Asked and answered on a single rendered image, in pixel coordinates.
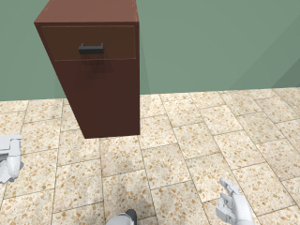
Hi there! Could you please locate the left robot hand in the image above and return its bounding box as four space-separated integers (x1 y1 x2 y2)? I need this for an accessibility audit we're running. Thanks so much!
0 134 24 185

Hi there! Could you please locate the handle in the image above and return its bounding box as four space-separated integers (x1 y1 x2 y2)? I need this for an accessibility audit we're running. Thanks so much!
78 43 104 54

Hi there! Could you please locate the drawer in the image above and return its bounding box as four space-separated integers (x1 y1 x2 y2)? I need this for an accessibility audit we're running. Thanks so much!
42 25 135 60

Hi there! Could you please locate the left robot foot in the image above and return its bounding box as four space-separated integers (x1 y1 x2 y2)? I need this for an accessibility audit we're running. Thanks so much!
126 208 138 225

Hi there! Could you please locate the left robot thigh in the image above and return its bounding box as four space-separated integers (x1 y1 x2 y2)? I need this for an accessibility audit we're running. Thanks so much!
106 216 135 225

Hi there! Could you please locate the cabinet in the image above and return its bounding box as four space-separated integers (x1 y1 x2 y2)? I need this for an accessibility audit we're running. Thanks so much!
34 0 141 139

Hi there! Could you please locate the right robot hand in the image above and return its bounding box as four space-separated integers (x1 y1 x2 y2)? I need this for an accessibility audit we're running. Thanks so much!
216 177 254 225

